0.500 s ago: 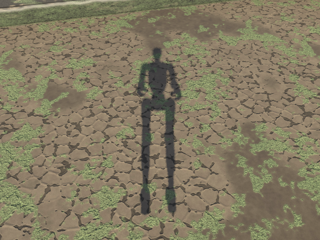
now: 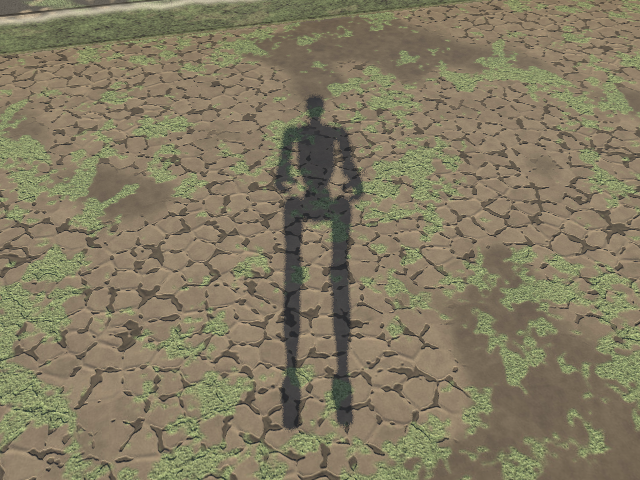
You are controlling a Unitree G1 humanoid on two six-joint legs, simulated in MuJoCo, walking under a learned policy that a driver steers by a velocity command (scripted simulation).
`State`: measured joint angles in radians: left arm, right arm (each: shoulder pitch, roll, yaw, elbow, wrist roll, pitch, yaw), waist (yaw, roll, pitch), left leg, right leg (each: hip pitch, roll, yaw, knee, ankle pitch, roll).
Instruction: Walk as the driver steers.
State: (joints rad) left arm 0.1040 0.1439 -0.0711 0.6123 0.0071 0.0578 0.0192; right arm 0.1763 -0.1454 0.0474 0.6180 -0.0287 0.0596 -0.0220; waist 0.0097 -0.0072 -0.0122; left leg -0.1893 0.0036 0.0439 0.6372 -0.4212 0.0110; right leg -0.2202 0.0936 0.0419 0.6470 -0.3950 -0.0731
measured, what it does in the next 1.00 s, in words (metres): stands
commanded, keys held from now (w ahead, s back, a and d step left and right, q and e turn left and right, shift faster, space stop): w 1.00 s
